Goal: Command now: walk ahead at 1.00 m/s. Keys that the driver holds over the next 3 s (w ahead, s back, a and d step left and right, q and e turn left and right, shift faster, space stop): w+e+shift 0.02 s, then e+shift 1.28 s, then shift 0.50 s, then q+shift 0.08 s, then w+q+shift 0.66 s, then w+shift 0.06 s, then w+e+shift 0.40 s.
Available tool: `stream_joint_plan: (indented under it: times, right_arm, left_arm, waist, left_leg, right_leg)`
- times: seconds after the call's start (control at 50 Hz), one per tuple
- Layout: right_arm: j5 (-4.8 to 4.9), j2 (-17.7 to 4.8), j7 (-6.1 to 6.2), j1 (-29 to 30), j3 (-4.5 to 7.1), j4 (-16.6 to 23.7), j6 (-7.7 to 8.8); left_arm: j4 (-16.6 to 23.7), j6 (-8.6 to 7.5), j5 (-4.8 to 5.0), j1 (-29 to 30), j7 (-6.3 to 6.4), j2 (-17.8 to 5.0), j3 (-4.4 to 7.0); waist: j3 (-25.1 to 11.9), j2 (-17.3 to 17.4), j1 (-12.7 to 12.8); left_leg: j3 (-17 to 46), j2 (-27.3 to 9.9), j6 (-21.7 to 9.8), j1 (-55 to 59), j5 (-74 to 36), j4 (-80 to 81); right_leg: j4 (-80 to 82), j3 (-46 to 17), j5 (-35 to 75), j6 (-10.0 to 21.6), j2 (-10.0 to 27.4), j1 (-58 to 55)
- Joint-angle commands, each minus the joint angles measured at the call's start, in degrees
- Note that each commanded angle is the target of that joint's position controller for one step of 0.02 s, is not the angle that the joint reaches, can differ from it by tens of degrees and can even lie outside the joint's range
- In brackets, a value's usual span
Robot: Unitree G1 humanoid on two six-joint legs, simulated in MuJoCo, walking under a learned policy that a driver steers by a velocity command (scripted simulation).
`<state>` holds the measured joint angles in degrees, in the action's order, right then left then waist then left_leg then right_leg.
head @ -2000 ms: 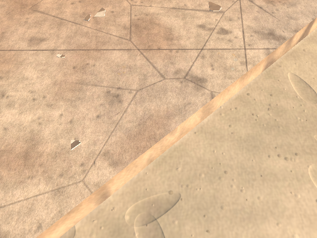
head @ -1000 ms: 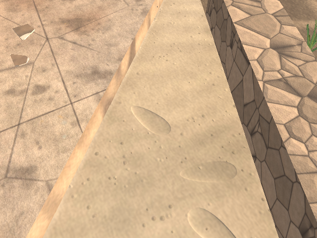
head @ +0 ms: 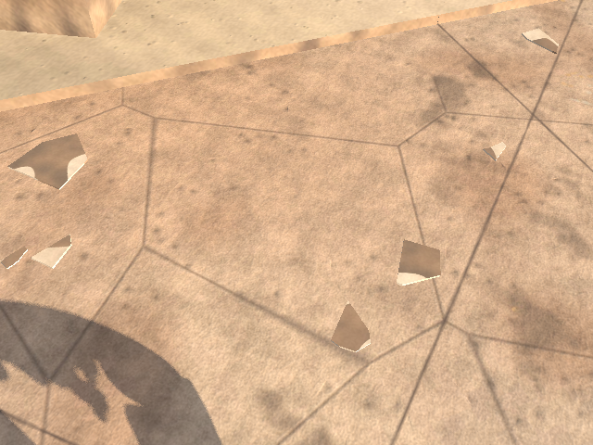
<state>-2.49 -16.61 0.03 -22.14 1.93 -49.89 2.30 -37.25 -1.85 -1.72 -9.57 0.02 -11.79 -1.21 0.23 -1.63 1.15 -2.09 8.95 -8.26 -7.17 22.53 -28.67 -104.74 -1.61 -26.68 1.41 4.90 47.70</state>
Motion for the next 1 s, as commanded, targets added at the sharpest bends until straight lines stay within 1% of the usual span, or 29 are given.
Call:
stream_joint_plan:
  times: [0.02, 0.06, 0.08, 0.1, 0.12, 0.14, 0.16, 0.18, 0.2, 0.22, 0.24, 0.26, 0.3, 0.32, 0.34, 0.4, 0.44, 0.54, 0.62, 0.66, 0.68, 0.7, 0.72, 0.76, 0.78, 0.82, 0.86, 0.92, 1.0]
  right_arm:
    - [-0.44, -6.0, -0.47, -1.1, 0.63, -0.5, 4.36]
    - [0.95, -4.2, -0.39, -2.0, -0.68, -4.2, 4.45]
    - [1.74, -3.6, 0.58, -0.3, -1.15, -3.6, 3.77]
    - [2.63, -3.2, 1.30, 5.7, -1.40, -0.1, 4.21]
    - [5.11, -9.0, 1.69, 4.4, -0.14, 1.7, 5.50]
    - [5.47, -15.8, 1.40, 6.7, 1.96, 3.3, 6.91]
    - [-9.64, -27.9, -7.03, 6.9, 4.79, 1.4, 5.32]
    - [-13.14, -25.1, -9.04, 14.4, 6.30, 2.7, 3.39]
    - [-7.24, -13.3, -11.53, -1.7, 5.16, 1.5, 0.88]
    - [-0.71, -9.8, -10.60, -9.5, 4.42, 6.7, 1.45]
    - [2.68, -9.9, -9.01, -2.2, 4.08, 11.8, 1.90]
    - [2.39, -9.7, -5.91, 8.2, 3.72, 14.2, 1.05]
    - [-4.95, -4.5, -1.03, 5.8, -0.05, 17.5, -1.07]
    - [-4.06, -4.3, 0.09, 4.5, -0.59, 17.0, -0.60]
    - [-3.02, -3.0, 0.50, 5.8, -1.29, 17.7, -0.02]
    - [-0.11, -0.8, 0.70, 13.9, -2.37, 21.0, 1.79]
    - [0.98, -1.7, 0.69, 17.4, -1.81, 22.0, 2.30]
    - [0.47, -1.7, 0.53, 23.1, -0.07, 23.6, 1.36]
    - [1.82, -1.7, 0.95, 25.7, 0.79, 21.3, 2.03]
    - [2.67, -2.2, 1.53, 19.5, 1.63, 18.7, 2.92]
    - [4.13, -4.8, 3.61, 20.2, 2.90, 19.9, 2.79]
    - [3.59, -7.3, 4.38, 18.4, 2.89, 19.7, 2.11]
    - [1.89, -6.1, 3.82, 15.4, 2.85, 18.7, 0.89]
    - [2.69, -0.6, 4.05, 17.5, 2.40, 18.8, -0.38]
    - [2.86, 0.2, 4.43, 18.8, 1.82, 18.9, -1.16]
    - [2.53, -2.8, 4.78, 20.9, 2.38, 18.0, -1.89]
    - [1.61, -5.5, 4.97, 19.3, 3.35, 16.0, -2.27]
    - [1.80, -7.9, 4.41, 20.2, 4.24, 14.7, -2.49]
    - [3.08, -9.9, 2.63, 19.7, 5.34, 12.8, -1.80]
  left_arm:
    - [9.3, 2.07, 1.80, 9.7, 1.12, -0.4, -0.46]
    - [12.3, 1.29, 2.57, 14.3, 1.55, 0.7, -1.58]
    - [11.8, 1.17, 1.84, 11.6, 0.52, 0.2, -2.20]
    - [7.1, 0.69, 1.50, -1.2, -0.59, -1.8, -1.29]
    - [3.5, 1.39, 2.37, -8.8, -1.01, -3.9, 0.01]
    - [1.9, 1.86, 2.66, -16.0, -0.57, -6.0, 1.45]
    - [6.5, 4.92, 3.33, -18.5, -5.23, -4.9, 0.52]
    - [-6.0, 5.74, 3.23, -40.5, -4.43, -8.2, 2.62]
    - [-9.7, 5.92, -1.42, -45.9, -4.65, -11.8, 2.93]
    - [-7.5, 3.25, -3.31, -38.5, -4.92, -22.6, 6.89]
    - [-5.9, 0.80, -2.16, -21.3, -4.77, -22.6, 7.02]
    - [-7.4, -1.43, -1.81, -17.2, -5.11, -13.9, 3.96]
    - [-12.3, -3.22, -2.96, -9.2, -6.89, 0.3, -0.81]
    - [-11.4, -4.12, -2.08, -5.0, -6.95, 2.4, -0.99]
    - [-11.9, -5.51, -1.05, -5.7, -5.87, 0.9, -0.19]
    - [-12.2, -8.16, -2.34, -16.1, -3.23, -5.3, 1.82]
    - [-10.3, -9.04, -1.62, -21.5, -2.45, -9.5, 3.51]
    - [-5.3, -8.01, 1.66, -20.4, -1.89, -12.7, 5.27]
    - [-4.1, -6.50, 2.39, -19.7, -2.55, -12.3, 6.62]
    - [-2.1, -5.85, 2.26, -14.4, -3.19, -11.8, 6.57]
    - [2.3, -1.57, 7.65, -7.2, -0.78, -7.8, 6.59]
    - [2.8, 0.24, 4.79, -15.7, 0.32, -2.8, 4.79]
    - [4.6, 1.08, 4.14, -20.0, 0.77, -8.8, 5.69]
    - [3.6, 3.57, 3.93, -13.9, 1.50, -15.5, 7.93]
    - [3.5, 4.82, 3.95, -13.3, 1.82, -14.9, 7.88]
    - [6.0, 5.92, 3.69, -10.7, 1.88, -11.5, 6.66]
    - [8.1, 5.64, 3.63, -7.2, 1.54, -8.6, 5.58]
    - [9.2, 4.99, 3.27, -4.7, 0.02, -8.7, 5.28]
    - [9.3, 5.97, 3.11, -3.5, -1.06, -11.7, 6.98]
  waist:
    - [10.6, 4.8, 1.0]
    - [15.6, 2.3, 2.5]
    - [13.0, -0.9, 4.2]
    - [4.0, -2.6, 8.9]
    - [-9.8, -2.3, 10.3]
    - [-15.9, 3.3, 14.7]
    - [-12.9, 8.7, 22.3]
    - [-14.1, -10.2, 24.4]
    - [-40.1, -12.2, 13.2]
    - [-37.0, -6.4, 5.7]
    - [-16.3, 2.1, 1.6]
    - [-11.5, 8.3, 1.8]
    - [-8.9, 5.5, -6.3]
    - [-5.2, 6.8, -7.8]
    - [-6.3, 5.1, -6.7]
    - [-7.1, 3.1, -3.0]
    - [-6.1, -0.4, -1.4]
    - [-2.6, -2.6, -1.5]
    - [-2.2, -4.2, 1.4]
    - [-4.4, -3.1, -1.9]
    - [-7.7, -3.3, -3.5]
    - [-15.0, 9.9, 1.8]
    - [-20.2, 19.3, 3.2]
    - [-9.8, 11.1, 0.7]
    - [-8.0, 8.8, 1.1]
    - [-3.3, 9.2, 1.8]
    - [-3.9, 10.4, 0.5]
    - [-7.5, 9.8, -0.2]
    - [-7.4, 10.7, -0.4]
  left_leg:
    - [11.2, -21.1, -4.0, -7.0, -23.7, 22.6]
    - [0.8, -18.7, 0.5, -8.3, -37.2, 26.1]
    - [-4.9, -16.1, 1.1, -14.2, -49.8, 30.5]
    - [-9.0, -13.0, 1.6, -21.1, -73.7, 24.7]
    - [-6.2, -14.3, 0.8, -21.2, -96.0, 18.3]
    - [-4.4, -17.3, 1.5, -14.1, -106.7, 5.6]
    - [0.9, -25.6, 3.0, -29.8, -124.6, -6.9]
    - [0.9, -16.4, 13.9, -33.0, -69.4, -47.1]
    - [5.8, -1.7, 17.4, -30.7, -2.7, -82.0]
    - [21.1, 0.0, 14.3, -35.7, -9.9, -89.9]
    - [19.2, 1.8, 13.7, -44.8, -8.5, -99.0]
    - [17.6, 1.6, 12.2, -44.1, -10.5, -97.0]
    - [17.5, -5.3, 8.3, -45.1, -12.5, -83.8]
    - [15.9, -8.1, 7.2, -40.5, -9.1, -71.6]
    - [13.3, -10.2, 7.4, -39.0, -4.9, -66.3]
    - [8.1, -12.0, 13.3, -38.2, -6.8, -52.7]
    - [6.7, -10.4, 16.7, -37.3, -7.3, -46.0]
    - [6.9, -7.6, 17.0, -27.2, -12.4, -25.3]
    - [9.4, -6.7, 16.8, -27.0, -12.8, -8.0]
    - [8.6, -7.0, 12.5, -13.2, -17.4, 1.2]
    - [14.8, -10.7, 7.7, -2.0, -26.9, 12.4]
    - [27.5, -27.6, -0.7, 16.1, -57.2, 3.0]
    - [40.5, -39.0, -9.4, 17.7, -62.6, 3.4]
    - [26.9, -31.4, -6.0, 7.6, -47.7, 4.0]
    - [21.2, -28.2, -3.9, 3.4, -40.3, 5.1]
    - [11.6, -23.9, -2.3, -5.3, -36.0, 8.9]
    - [6.6, -23.4, -3.0, -4.3, -36.8, 9.9]
    - [1.1, -24.5, -2.9, -4.5, -35.2, 8.8]
    - [-1.8, -28.0, -1.0, -4.6, -25.3, 6.7]
  right_leg:
    - [-11.4, 1.7, -8.0, 3.4, -2.3, 21.0]
    - [3.2, 3.3, -10.1, 5.4, -2.2, 24.0]
    - [17.0, 9.7, -5.8, 5.5, -2.6, 8.2]
    - [23.7, 13.9, 5.9, 5.3, -6.1, -16.6]
    - [25.8, 15.1, 16.0, 3.8, -11.1, -38.3]
    - [33.5, 13.2, 17.2, 3.7, -10.8, -43.8]
    - [45.3, 8.0, 28.8, 1.3, -16.0, -62.7]
    - [68.6, -6.3, 47.5, 8.9, -9.1, -70.2]
    - [62.0, -30.8, 99.6, 25.4, 3.1, -80.1]
    - [73.5, -57.2, 94.6, 28.7, 11.9, -68.1]
    - [79.0, -55.6, 72.5, 27.4, 11.5, -48.8]
    - [79.6, -43.2, 52.7, 22.5, 7.2, -39.5]
    - [79.8, -30.6, 54.4, 20.1, 0.7, -32.8]
    - [83.3, -25.2, 48.7, 18.0, -1.8, -24.9]
    - [84.2, -22.1, 46.1, 16.0, -3.3, -24.8]
    - [82.8, -20.6, 46.2, 9.7, -7.4, -29.8]
    - [82.0, -22.0, 54.6, 7.4, -7.0, -34.1]
    - [79.8, -27.9, 52.2, 5.3, -8.2, -32.2]
    - [74.6, -35.2, 48.6, 8.4, -4.9, -42.1]
    - [71.8, -37.5, 48.7, 7.4, -6.1, -37.1]
    - [58.2, -29.4, 27.8, 2.6, -12.1, -31.9]
    - [47.6, -19.5, -13.5, -0.8, -17.4, -18.0]
    - [37.8, -13.2, -19.3, -3.4, -15.0, -10.1]
    - [28.0, -7.8, -8.0, -8.0, -7.7, -5.5]
    - [24.9, -6.3, -4.4, -8.8, -6.0, -5.6]
    - [27.5, -2.2, 1.9, -9.1, -3.1, -7.6]
    - [34.9, 0.3, 4.8, -9.1, -1.6, -8.7]
    - [48.0, 1.6, 9.0, -7.0, 0.5, -17.7]
    - [60.1, 5.0, 11.5, -3.3, -0.4, -25.7]
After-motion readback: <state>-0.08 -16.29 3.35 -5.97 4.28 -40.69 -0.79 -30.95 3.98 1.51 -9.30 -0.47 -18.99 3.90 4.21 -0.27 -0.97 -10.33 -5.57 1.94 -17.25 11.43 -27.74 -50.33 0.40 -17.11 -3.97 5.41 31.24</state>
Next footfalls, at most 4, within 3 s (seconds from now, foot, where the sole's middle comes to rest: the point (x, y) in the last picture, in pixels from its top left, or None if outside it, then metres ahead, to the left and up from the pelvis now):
0.18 right None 0.38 -0.11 -0.63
0.68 left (312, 374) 0.60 0.00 -0.63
1.06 right None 0.39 -0.21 -0.63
1.52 left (358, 391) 0.57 -0.10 -0.63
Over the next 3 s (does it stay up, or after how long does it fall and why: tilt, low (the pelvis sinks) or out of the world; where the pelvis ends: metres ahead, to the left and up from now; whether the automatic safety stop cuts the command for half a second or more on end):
stays up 1.03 -0.54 0.14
